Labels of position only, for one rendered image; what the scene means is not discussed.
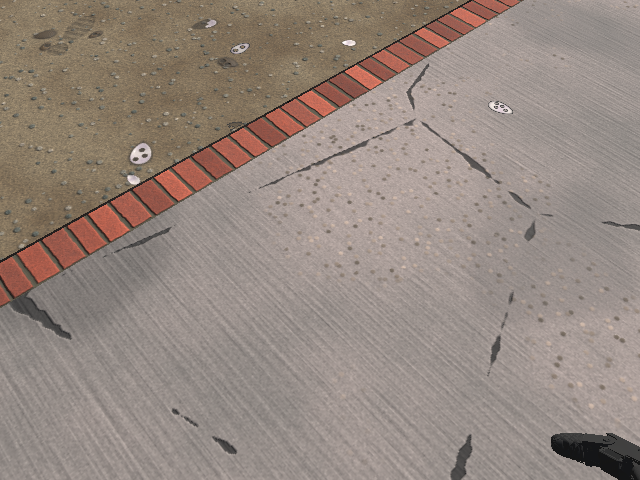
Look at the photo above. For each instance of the right robot hand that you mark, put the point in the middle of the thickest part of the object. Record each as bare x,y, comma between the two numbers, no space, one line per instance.
613,454

